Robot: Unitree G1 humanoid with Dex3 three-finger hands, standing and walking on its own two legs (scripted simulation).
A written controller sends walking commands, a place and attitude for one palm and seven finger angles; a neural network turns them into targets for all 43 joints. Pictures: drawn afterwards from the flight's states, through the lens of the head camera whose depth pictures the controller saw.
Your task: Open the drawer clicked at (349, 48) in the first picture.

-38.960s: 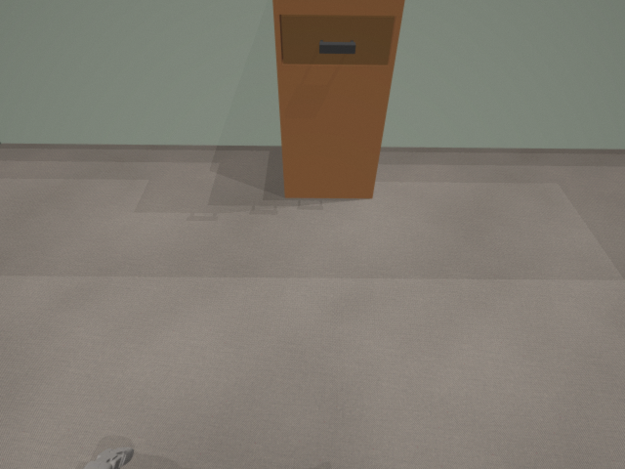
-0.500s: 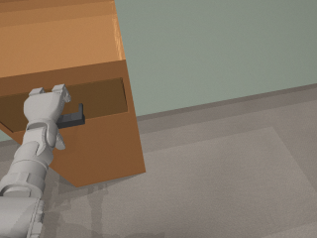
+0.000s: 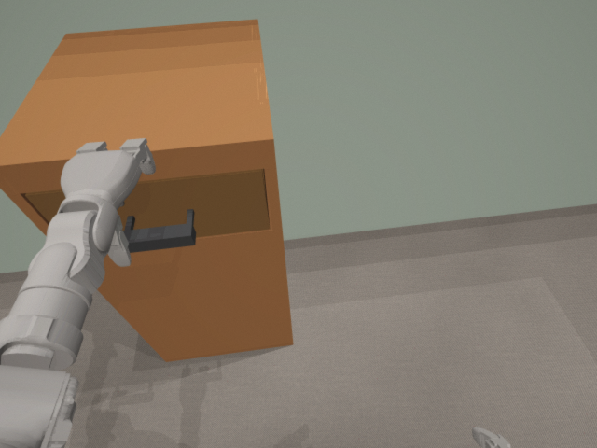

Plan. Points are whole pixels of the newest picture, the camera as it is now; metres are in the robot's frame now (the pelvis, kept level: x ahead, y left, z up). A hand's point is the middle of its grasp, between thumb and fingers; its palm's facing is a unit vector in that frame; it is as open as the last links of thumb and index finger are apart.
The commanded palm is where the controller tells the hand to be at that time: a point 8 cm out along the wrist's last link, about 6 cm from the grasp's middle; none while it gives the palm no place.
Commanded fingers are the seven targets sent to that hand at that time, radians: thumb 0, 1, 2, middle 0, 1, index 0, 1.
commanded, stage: lift the hand off the handle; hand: left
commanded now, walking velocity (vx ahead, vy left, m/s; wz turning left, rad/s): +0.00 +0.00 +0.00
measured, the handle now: (159, 227) +0.46 +0.29 -0.02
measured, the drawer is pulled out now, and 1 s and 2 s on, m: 0.00 0.00 0.00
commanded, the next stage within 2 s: draw the hand back to the body in 0.20 s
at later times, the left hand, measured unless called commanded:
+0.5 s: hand (126, 208) +0.39 +0.26 +0.11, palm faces +0.03 -0.03 -1.00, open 13.8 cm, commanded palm +0.35 +0.28 +0.18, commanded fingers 0.00 -0.50 0.30 -0.30 -1.20 -0.30 -1.20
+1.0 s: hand (112, 263) +0.29 +0.23 +0.14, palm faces +0.20 -0.68 -0.71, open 13.7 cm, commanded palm +0.24 +0.27 +0.18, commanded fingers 0.00 -0.29 0.39 -0.28 -1.07 -0.28 -1.07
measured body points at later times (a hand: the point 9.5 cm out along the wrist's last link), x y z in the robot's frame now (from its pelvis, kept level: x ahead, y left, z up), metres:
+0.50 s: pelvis +0.00 -0.01 +0.01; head +0.03 -0.03 +0.45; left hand +0.38 +0.26 +0.17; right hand +0.13 -0.27 -0.12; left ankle -0.03 +0.08 -0.73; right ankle -0.02 -0.12 -0.73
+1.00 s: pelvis -0.01 -0.01 +0.01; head +0.00 -0.04 +0.46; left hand +0.27 +0.27 +0.17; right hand +0.22 -0.21 -0.07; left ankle -0.03 +0.08 -0.73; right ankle -0.02 -0.12 -0.73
